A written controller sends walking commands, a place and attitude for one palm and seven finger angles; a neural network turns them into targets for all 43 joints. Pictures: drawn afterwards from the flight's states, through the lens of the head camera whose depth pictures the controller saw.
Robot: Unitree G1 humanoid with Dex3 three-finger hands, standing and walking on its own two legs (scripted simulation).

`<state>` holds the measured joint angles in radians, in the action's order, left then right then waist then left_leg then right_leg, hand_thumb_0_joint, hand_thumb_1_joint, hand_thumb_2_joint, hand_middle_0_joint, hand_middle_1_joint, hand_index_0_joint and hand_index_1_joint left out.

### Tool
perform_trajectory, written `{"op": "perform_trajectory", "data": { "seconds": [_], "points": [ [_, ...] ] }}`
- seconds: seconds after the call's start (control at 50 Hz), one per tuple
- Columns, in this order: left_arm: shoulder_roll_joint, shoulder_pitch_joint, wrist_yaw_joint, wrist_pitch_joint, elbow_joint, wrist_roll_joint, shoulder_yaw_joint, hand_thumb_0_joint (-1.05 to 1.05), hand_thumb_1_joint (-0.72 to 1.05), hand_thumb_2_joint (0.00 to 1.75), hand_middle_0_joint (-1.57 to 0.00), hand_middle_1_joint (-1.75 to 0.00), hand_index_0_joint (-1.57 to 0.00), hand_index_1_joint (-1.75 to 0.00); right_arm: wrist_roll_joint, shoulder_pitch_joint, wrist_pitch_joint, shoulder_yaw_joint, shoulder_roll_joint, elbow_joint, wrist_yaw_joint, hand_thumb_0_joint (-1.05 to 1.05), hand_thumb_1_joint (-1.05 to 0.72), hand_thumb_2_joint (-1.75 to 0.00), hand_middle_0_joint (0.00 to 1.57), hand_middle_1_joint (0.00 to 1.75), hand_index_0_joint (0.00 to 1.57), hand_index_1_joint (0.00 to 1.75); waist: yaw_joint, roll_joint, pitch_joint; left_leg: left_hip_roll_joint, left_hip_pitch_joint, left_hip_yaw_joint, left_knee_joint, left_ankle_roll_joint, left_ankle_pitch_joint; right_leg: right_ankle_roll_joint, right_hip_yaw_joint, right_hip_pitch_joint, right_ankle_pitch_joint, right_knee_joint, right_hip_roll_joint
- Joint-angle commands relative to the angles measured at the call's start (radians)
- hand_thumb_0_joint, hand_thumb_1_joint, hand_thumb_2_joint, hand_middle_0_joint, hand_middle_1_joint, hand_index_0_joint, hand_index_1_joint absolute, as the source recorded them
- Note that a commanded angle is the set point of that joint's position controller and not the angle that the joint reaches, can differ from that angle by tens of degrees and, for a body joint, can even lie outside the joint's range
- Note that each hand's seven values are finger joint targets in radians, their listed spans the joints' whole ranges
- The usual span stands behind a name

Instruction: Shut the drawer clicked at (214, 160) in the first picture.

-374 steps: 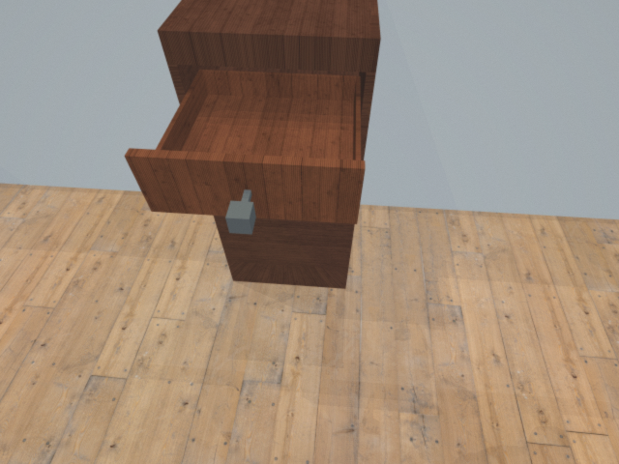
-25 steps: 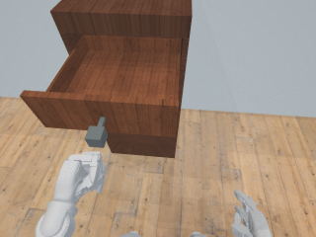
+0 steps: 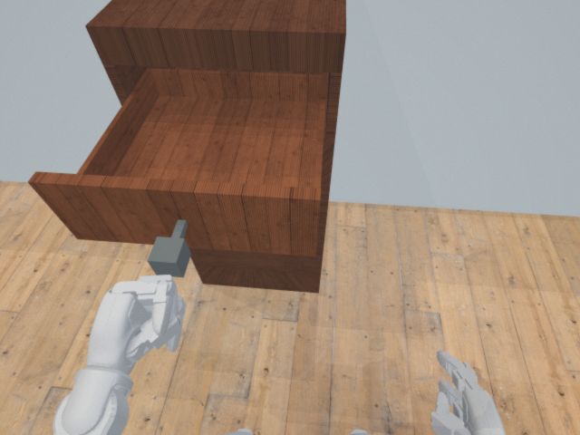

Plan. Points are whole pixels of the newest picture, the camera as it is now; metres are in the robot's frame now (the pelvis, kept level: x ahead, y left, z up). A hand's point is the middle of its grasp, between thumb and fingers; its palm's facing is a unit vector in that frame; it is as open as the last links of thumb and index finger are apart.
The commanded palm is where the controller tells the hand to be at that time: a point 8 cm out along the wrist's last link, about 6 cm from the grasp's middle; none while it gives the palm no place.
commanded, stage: push the drawer shut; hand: left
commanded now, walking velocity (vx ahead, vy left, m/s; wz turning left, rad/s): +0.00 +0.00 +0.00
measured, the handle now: (174, 245) +0.35 +0.18 +0.07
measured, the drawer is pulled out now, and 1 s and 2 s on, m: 0.29 0.21 0.10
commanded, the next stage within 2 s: none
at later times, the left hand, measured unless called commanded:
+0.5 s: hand (184, 300) +0.28 +0.15 +0.06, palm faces -0.08 -0.99 -0.07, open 3.2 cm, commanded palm +0.28 +0.20 +0.07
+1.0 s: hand (199, 251) +0.35 +0.14 +0.06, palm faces -0.08 -0.99 -0.07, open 3.3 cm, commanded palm +0.35 +0.19 +0.07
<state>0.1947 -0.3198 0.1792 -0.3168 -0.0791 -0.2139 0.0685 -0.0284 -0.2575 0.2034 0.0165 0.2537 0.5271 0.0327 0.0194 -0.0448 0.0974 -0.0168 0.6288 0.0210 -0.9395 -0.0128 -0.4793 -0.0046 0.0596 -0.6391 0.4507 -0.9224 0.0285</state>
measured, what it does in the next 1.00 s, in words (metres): stands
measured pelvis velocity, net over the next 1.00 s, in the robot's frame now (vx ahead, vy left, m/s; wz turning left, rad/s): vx -0.03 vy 0.00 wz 0.00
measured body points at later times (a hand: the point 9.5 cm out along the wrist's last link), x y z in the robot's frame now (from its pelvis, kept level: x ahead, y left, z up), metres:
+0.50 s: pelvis -0.01 +0.00 +0.00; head +0.04 -0.01 +0.45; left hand +0.27 +0.20 +0.07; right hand +0.15 -0.23 -0.10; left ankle -0.01 +0.13 -0.69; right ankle +0.01 -0.12 -0.69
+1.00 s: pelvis -0.03 +0.00 +0.00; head +0.03 +0.00 +0.45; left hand +0.35 +0.20 +0.07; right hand +0.09 -0.25 -0.11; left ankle -0.01 +0.13 -0.69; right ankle +0.01 -0.12 -0.69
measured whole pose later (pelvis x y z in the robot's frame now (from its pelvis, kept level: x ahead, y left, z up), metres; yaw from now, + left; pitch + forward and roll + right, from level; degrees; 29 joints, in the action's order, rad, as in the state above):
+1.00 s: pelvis -0.03 +0.00 +0.00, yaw +0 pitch +10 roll +0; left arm 0.24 0.34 0.14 -0.33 0.57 -0.17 0.10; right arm -0.04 -0.26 0.13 0.04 0.26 0.64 0.05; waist 0.05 -0.03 0.05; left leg -0.01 0.67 0.02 -0.91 -0.01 -0.41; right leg 0.00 0.05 -0.68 0.39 -0.89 0.03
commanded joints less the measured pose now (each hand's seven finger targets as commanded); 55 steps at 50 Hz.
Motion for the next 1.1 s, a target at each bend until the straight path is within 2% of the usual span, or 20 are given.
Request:
{"op": "perform_trajectory", "data": {
  "seconds": [0.0,0.06,0.1,0.12,0.18,0.26,0.3,0.34,0.42,0.48,0.5,0.58,0.6,0.68,0.7,0.78,0.84,0.9,0.98,1.08],
  "points": [
    [0.110,0.105,-0.001,-0.037,-0.124,-0.001,0.063,0.00,0.90,0.90,-1.40,-1.60,-1.40,-1.60,0.000,0.050,0.038,-0.043,0.116,-0.140,0.005,0.00,-0.90,-0.90,0.20,0.30,0.20,0.30,0.021,0.080,0.135,0.025,-0.036,-0.014,0.118,0.028,0.243,-0.002,-0.015,0.114,-0.252,0.142,-0.026],
    [0.109,0.235,0.002,-0.019,-0.101,0.002,0.062,0.00,0.90,0.90,-1.40,-1.60,-1.40,-1.60,-0.003,0.059,0.024,-0.039,0.115,-0.143,0.009,0.00,-0.90,-0.90,0.20,0.30,0.20,0.30,0.031,0.079,0.127,0.030,-0.027,-0.015,0.123,0.028,0.192,0.000,-0.025,0.096,-0.188,0.154,-0.022],
    [0.140,0.266,-0.007,-0.026,-0.123,-0.002,0.095,0.00,0.90,0.90,-1.40,-1.60,-1.40,-1.60,-0.002,0.066,0.022,-0.040,0.115,-0.143,0.013,0.00,-0.90,-0.90,0.20,0.30,0.20,0.30,0.020,0.059,0.168,0.027,-0.047,-0.014,0.126,0.029,0.213,-0.005,-0.026,0.122,-0.201,0.150,-0.022],
    [0.116,0.289,-0.007,-0.034,-0.150,-0.005,0.078,0.00,0.90,0.90,-1.40,-1.60,-1.40,-1.60,-0.002,0.068,0.024,-0.040,0.107,-0.144,0.012,0.00,-0.90,-0.90,0.20,0.30,0.20,0.30,0.014,0.014,0.214,0.029,-0.082,-0.015,0.128,0.030,0.246,-0.008,-0.023,0.134,-0.239,0.140,-0.023],
    [0.098,0.307,-0.016,-0.051,-0.185,-0.012,0.059,0.00,0.90,0.90,-1.40,-1.60,-1.40,-1.60,0.000,0.054,0.038,-0.039,0.100,-0.138,0.008,0.00,-0.90,-0.90,0.20,0.30,0.20,0.30,0.009,-0.016,0.289,0.022,-0.139,-0.009,0.128,0.023,0.344,-0.011,-0.008,0.165,-0.336,0.116,-0.023],
    [0.082,0.388,-0.026,-0.047,-0.111,-0.001,0.031,0.00,0.90,0.90,-1.40,-1.60,-1.40,-1.60,0.002,0.052,0.031,-0.038,0.106,-0.114,0.006,0.00,-0.90,-0.90,0.20,0.30,0.20,0.30,0.038,0.033,0.224,0.019,-0.108,-0.005,0.126,0.022,0.307,-0.004,-0.006,0.122,-0.313,0.124,-0.027],
    [0.118,0.463,-0.032,-0.049,-0.064,0.005,0.055,0.00,0.90,0.90,-1.40,-1.60,-1.40,-1.60,0.003,0.060,0.026,-0.036,0.116,-0.098,0.012,0.00,-0.90,-0.90,0.20,0.30,0.20,0.30,0.048,0.079,0.173,0.019,-0.069,-0.002,0.132,0.026,0.233,-0.003,-0.015,0.105,-0.235,0.145,-0.026],
    [0.104,0.531,-0.029,-0.055,-0.043,0.006,0.040,0.00,0.90,0.90,-1.40,-1.60,-1.40,-1.60,0.000,0.069,0.027,-0.034,0.114,-0.092,0.015,0.00,-0.90,-0.90,0.20,0.30,0.20,0.30,0.054,0.060,0.174,0.023,-0.072,-0.002,0.136,0.028,0.192,-0.003,-0.021,0.087,-0.184,0.154,-0.025],
    [0.093,0.626,-0.030,-0.057,-0.028,0.009,0.017,0.00,0.90,0.90,-1.40,-1.60,-1.40,-1.60,-0.004,0.068,0.028,-0.034,0.114,-0.071,0.020,0.00,-0.90,-0.90,0.20,0.30,0.20,0.30,0.058,0.001,0.229,0.023,-0.117,0.006,0.142,0.028,0.193,-0.009,-0.018,0.078,-0.172,0.150,-0.023],
    [0.087,0.703,-0.032,-0.050,0.002,0.007,0.004,0.00,0.90,0.90,-1.40,-1.60,-1.40,-1.60,-0.007,0.066,0.030,-0.033,0.117,-0.061,0.023,0.00,-0.90,-0.90,0.20,0.30,0.20,0.30,0.063,0.004,0.251,0.021,-0.128,0.016,0.152,0.024,0.178,-0.010,-0.012,0.072,-0.154,0.149,-0.024],
    [0.088,0.709,-0.036,-0.047,0.020,0.009,0.000,0.00,0.90,0.90,-1.40,-1.60,-1.40,-1.60,-0.005,0.063,0.028,-0.034,0.120,-0.055,0.025,0.00,-0.90,-0.90,0.20,0.30,0.20,0.30,0.072,0.051,0.254,0.019,-0.118,0.016,0.148,0.030,0.176,-0.005,-0.017,0.077,-0.151,0.156,-0.025],
    [0.082,0.824,-0.042,-0.046,0.081,0.009,-0.015,0.00,0.90,0.90,-1.40,-1.60,-1.40,-1.60,-0.013,0.069,0.024,-0.029,0.121,-0.045,0.030,0.00,-0.90,-0.90,0.20,0.30,0.20,0.30,0.077,0.026,0.227,0.022,-0.112,0.017,0.166,0.025,0.098,-0.007,-0.018,0.049,-0.083,0.167,-0.024],
    [0.096,0.848,-0.050,-0.046,0.108,0.015,-0.009,0.00,0.90,0.90,-1.40,-1.60,-1.40,-1.60,-0.011,0.066,0.021,-0.027,0.126,-0.039,0.032,0.00,-0.90,-0.90,0.20,0.30,0.20,0.30,0.084,0.057,0.216,0.019,-0.094,0.021,0.169,0.030,0.084,-0.004,-0.018,0.046,-0.068,0.168,-0.025],
    [0.138,0.921,-0.058,-0.047,0.192,0.013,0.039,0.00,0.90,0.90,-1.40,-1.60,-1.40,-1.60,-0.014,0.064,0.010,-0.025,0.127,-0.032,0.033,0.00,-0.90,-0.90,0.20,0.30,0.20,0.30,0.071,0.030,0.222,0.025,-0.092,0.012,0.178,0.026,0.068,-0.009,-0.028,0.062,-0.053,0.180,-0.025],
    [0.155,0.929,-0.061,-0.048,0.212,0.017,0.053,0.00,0.90,0.90,-1.40,-1.60,-1.40,-1.60,-0.012,0.057,0.005,-0.025,0.130,-0.027,0.033,0.00,-0.90,-0.90,0.20,0.30,0.20,0.30,0.073,0.055,0.234,0.024,-0.083,0.010,0.175,0.031,0.074,-0.005,-0.035,0.077,-0.056,0.185,-0.025],
    [0.141,1.008,-0.056,-0.057,0.270,0.017,0.047,0.00,0.90,0.90,-1.40,-1.60,-1.40,-1.60,-0.013,0.052,-0.005,-0.024,0.125,-0.027,0.029,0.00,-0.90,-0.90,0.20,0.30,0.20,0.30,0.067,-0.003,0.244,0.026,-0.101,0.008,0.185,0.024,0.085,-0.012,-0.031,0.075,-0.074,0.180,-0.025],
    [0.144,1.070,-0.058,-0.066,0.338,0.015,0.055,0.00,0.90,0.90,-1.40,-1.60,-1.40,-1.60,-0.011,0.034,-0.015,-0.024,0.128,-0.016,0.026,0.00,-0.90,-0.90,0.20,0.30,0.20,0.30,0.079,0.037,0.232,0.026,-0.085,0.008,0.187,0.027,0.068,-0.008,-0.034,0.071,-0.062,0.189,-0.027],
    [0.204,1.093,-0.056,-0.076,0.403,0.020,0.107,0.00,0.90,0.90,-1.40,-1.60,-1.40,-1.60,-0.010,0.021,-0.026,-0.028,0.137,-0.008,0.026,0.00,-0.90,-0.90,0.20,0.30,0.20,0.30,0.075,0.050,0.247,0.026,-0.067,0.001,0.181,0.028,0.079,-0.007,-0.042,0.091,-0.069,0.190,-0.028],
    [0.175,1.188,-0.047,-0.092,0.465,0.021,0.087,0.00,0.90,0.90,-1.40,-1.60,-1.40,-1.60,-0.010,0.002,-0.039,-0.029,0.134,0.001,0.022,0.00,-0.90,-0.90,0.20,0.30,0.20,0.30,0.085,0.023,0.257,0.026,-0.078,0.002,0.181,0.025,0.097,-0.010,-0.039,0.075,-0.098,0.179,-0.030],
    [0.208,1.258,-0.044,-0.107,0.541,0.022,0.127,0.00,0.90,0.90,-1.40,-1.60,-1.40,-1.60,-0.004,-0.035,-0.056,-0.038,0.140,0.019,0.018,0.00,-0.90,-0.90,0.20,0.30,0.20,0.30,0.090,0.045,0.308,0.026,-0.077,-0.004,0.167,0.028,0.142,-0.007,-0.046,0.097,-0.151,0.174,-0.032]
  ]
}}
